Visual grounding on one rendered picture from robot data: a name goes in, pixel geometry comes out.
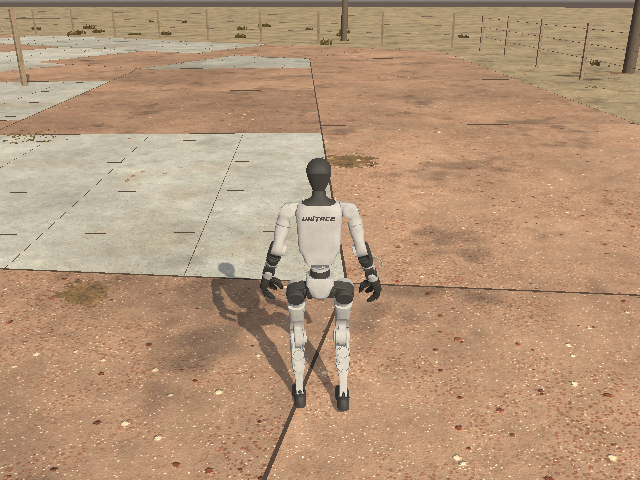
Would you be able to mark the robot right foot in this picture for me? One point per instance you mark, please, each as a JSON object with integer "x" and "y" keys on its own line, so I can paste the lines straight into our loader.
{"x": 342, "y": 402}

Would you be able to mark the robot foot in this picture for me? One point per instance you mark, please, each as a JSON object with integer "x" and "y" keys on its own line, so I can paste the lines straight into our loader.
{"x": 342, "y": 402}
{"x": 300, "y": 400}

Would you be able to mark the left robot hand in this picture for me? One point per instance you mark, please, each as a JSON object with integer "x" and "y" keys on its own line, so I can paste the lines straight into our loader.
{"x": 270, "y": 283}

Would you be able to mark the robot left foot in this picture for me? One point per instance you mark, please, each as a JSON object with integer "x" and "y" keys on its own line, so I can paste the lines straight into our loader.
{"x": 300, "y": 400}

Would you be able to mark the robot right upper arm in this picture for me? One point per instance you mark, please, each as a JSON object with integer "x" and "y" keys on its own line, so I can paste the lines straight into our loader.
{"x": 351, "y": 212}

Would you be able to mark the right robot hand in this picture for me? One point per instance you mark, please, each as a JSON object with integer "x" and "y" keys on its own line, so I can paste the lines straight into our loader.
{"x": 376, "y": 286}

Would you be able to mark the robot right forearm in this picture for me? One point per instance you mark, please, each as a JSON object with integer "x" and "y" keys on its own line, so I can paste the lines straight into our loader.
{"x": 368, "y": 265}

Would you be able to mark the robot left upper arm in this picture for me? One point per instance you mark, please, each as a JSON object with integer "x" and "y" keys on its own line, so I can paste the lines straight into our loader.
{"x": 288, "y": 211}

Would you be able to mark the robot left forearm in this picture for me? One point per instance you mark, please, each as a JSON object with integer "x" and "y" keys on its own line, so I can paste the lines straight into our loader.
{"x": 270, "y": 264}

